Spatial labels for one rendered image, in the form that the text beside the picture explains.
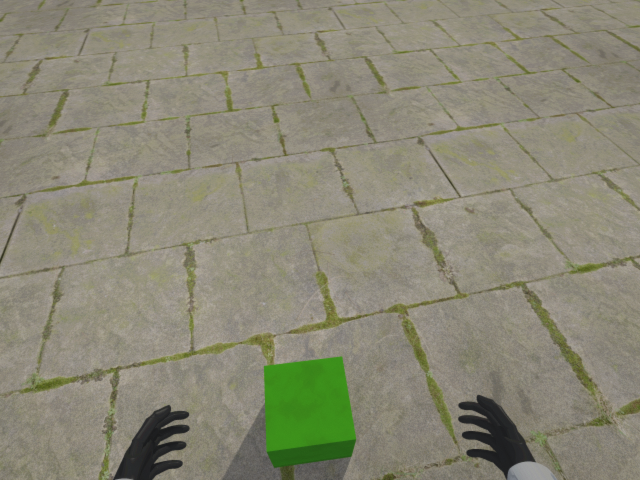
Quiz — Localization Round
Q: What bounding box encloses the carton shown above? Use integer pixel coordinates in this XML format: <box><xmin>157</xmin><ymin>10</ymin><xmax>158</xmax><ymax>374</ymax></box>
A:
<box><xmin>264</xmin><ymin>356</ymin><xmax>356</xmax><ymax>468</ymax></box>

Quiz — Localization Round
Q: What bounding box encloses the robot right hand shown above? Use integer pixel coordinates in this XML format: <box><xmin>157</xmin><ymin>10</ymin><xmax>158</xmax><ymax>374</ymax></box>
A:
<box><xmin>458</xmin><ymin>395</ymin><xmax>536</xmax><ymax>479</ymax></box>

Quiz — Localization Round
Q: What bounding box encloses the robot left hand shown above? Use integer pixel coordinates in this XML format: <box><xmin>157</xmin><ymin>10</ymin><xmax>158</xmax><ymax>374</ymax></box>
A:
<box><xmin>113</xmin><ymin>405</ymin><xmax>190</xmax><ymax>480</ymax></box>

